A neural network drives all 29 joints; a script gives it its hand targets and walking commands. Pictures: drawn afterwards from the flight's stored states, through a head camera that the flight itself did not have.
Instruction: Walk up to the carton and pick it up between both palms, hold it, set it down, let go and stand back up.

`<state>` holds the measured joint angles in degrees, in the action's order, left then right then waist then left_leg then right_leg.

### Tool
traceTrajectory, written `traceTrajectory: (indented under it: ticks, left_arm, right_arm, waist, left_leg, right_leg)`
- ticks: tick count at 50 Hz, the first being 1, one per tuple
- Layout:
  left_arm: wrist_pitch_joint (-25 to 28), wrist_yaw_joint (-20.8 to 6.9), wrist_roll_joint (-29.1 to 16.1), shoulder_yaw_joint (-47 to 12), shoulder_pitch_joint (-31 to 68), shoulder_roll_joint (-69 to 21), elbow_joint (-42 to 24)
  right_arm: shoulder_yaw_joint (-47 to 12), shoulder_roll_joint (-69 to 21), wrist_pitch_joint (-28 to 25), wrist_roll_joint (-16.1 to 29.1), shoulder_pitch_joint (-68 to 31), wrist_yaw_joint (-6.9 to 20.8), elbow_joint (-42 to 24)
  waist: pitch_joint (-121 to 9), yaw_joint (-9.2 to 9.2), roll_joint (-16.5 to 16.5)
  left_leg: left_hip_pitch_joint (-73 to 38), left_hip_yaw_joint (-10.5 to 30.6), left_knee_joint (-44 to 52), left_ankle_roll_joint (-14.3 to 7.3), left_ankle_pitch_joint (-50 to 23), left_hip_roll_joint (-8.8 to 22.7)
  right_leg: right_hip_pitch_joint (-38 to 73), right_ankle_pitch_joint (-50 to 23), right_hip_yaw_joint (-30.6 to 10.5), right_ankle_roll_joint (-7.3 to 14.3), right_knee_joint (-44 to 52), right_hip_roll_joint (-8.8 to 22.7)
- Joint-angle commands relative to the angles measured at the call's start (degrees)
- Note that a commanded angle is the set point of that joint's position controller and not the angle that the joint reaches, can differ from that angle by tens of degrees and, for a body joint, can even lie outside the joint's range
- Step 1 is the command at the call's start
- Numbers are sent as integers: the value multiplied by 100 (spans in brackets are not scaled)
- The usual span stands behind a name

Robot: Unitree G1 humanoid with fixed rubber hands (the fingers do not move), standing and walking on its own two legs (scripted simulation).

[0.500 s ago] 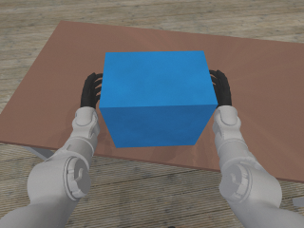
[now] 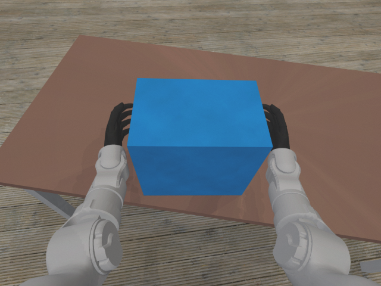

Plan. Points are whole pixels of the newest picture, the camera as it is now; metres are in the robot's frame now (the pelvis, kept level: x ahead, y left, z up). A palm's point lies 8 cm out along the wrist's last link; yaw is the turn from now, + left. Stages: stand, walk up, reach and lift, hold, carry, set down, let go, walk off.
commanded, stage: reach and lift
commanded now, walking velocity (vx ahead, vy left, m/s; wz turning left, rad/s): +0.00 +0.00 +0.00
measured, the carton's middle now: (195, 143) +0.45 -0.02 -0.02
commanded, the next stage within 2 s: none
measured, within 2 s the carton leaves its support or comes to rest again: leaves its support in 0.42 s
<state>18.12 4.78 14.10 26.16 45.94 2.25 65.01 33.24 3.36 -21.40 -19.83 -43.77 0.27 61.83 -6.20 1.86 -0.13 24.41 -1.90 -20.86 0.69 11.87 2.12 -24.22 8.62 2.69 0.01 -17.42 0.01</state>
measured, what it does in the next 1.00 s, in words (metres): stands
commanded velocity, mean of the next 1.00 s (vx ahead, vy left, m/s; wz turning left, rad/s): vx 0.00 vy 0.00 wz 0.00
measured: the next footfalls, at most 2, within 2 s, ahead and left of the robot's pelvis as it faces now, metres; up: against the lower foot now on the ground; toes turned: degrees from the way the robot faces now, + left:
none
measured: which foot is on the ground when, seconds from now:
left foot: down 0.00-1.00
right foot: down 0.00-1.00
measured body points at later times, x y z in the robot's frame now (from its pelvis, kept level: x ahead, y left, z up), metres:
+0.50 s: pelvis -0.03 +0.00 +0.00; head +0.00 +0.01 +0.45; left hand +0.38 +0.17 +0.05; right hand +0.38 -0.19 +0.07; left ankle -0.04 +0.12 -0.74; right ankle -0.02 -0.12 -0.74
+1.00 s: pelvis -0.02 +0.01 +0.01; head -0.03 +0.03 +0.46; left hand +0.38 +0.19 +0.10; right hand +0.38 -0.17 +0.11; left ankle -0.04 +0.12 -0.74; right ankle -0.02 -0.12 -0.74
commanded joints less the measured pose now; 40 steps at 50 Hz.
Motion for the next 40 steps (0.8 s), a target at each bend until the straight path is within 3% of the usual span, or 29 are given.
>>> traceTrajectory:
  ticks: [1, 4, 6, 11, 17, 21, 22, 27, 30, 31, 33, 35, 38, 40]
  left_arm:
    - [102, -745, 391, -1419, 2446, -2814, -131]
    - [119, -771, 333, -1519, 2582, -2845, -224]
    - [108, -737, 272, -1625, 2554, -2893, -419]
    - [-23, -744, 115, -1750, 2757, -2914, -501]
    - [-99, -644, -166, -2140, 3175, -3056, -700]
    - [-212, -712, -351, -2215, 3470, -3058, -770]
    - [-255, -743, -322, -2052, 3545, -2930, -664]
    - [-349, -777, -578, -2112, 3992, -2838, -983]
    - [-555, -828, -425, -1817, 3840, -2704, -826]
    - [-691, -865, -343, -1750, 3772, -2621, -853]
    - [-993, -947, -217, -1562, 3542, -2568, -733]
    - [-1239, -1019, -155, -1388, 3563, -2437, -944]
    - [-1573, -1011, -117, -1439, 3535, -2501, -1342]
    - [-1672, -935, -284, -1800, 3612, -2718, -1781]
  right_arm:
    - [-1844, -2702, -307, -386, -2426, 814, 41]
    - [-1879, -2603, -376, -403, -2550, 757, -80]
    - [-1954, -2593, -391, -293, -2467, 759, 1]
    - [-2116, -2606, -281, -65, -2650, 739, -2]
    - [-2191, -2492, -177, 43, -2919, 737, -60]
    - [-2151, -2534, 31, 135, -3147, 717, -173]
    - [-2105, -2534, 134, 118, -3175, 735, -90]
    - [-2156, -2784, 309, 295, -3476, 754, -369]
    - [-2148, -2752, 528, 341, -3448, 773, -336]
    - [-2053, -2684, 648, 347, -3280, 781, -178]
    - [-1969, -2590, 840, 405, -3201, 795, -176]
    - [-1970, -2619, 1022, 453, -3239, 790, -353]
    - [-2015, -2556, 1147, 605, -3341, 812, -596]
    - [-2228, -2613, 1114, 764, -3437, 802, -932]
  waist:
    - [-2999, -108, 61]
    - [-3042, -11, 49]
    - [-3121, -51, -6]
    - [-3067, -49, 8]
    - [-3277, 37, -167]
    - [-3130, 84, -86]
    - [-2878, -2, 44]
    - [-2795, 0, 92]
    - [-2297, -159, 195]
    - [-2110, -99, 95]
    - [-1739, -97, 254]
    - [-1595, -174, 299]
    - [-1664, -189, 152]
    - [-2213, -167, 85]
  left_leg:
    - [-435, -309, -128, 215, -2910, -123]
    - [-323, -304, -13, 203, -2743, -149]
    - [-763, -234, -132, 249, -3080, -110]
    - [-813, -211, -60, 296, -2861, -125]
    - [-1596, -186, -206, 402, -2841, -95]
    - [-1304, -207, 46, 363, -2061, -136]
    - [-1140, -213, 172, 299, -1686, -151]
    - [-876, -262, 341, 186, -1128, -233]
    - [-695, -323, 530, 96, -683, -273]
    - [-686, -327, 656, 95, -475, -273]
    - [-769, -337, 713, 69, -337, -279]
    - [-709, -418, 776, -21, -198, -336]
    - [-1005, -418, 765, 12, -465, -327]
    - [-1449, -434, 559, 110, -1036, -329]
  right_leg:
    - [2756, -4177, 163, -89, -667, 63]
    - [2990, -4301, 169, -120, -740, 85]
    - [2644, -4137, 204, -99, -644, 21]
    - [2665, -3746, 181, -44, -508, -14]
    - [1964, -2836, 302, 19, -267, -153]
    - [2190, -2268, 250, 36, -163, -96]
    - [2213, -1946, 236, 5, -115, -71]
    - [2550, -1715, 117, -16, -136, 7]
    - [2690, -1410, 63, -65, -54, 70]
    - [2748, -1237, 56, -22, -24, 98]
    - [2800, -931, 95, -79, 50, 66]
    - [2846, -755, 57, -110, 90, 101]
    - [2799, -682, 106, -101, 111, 37]
    - [2773, -1160, 134, -104, 73, -23]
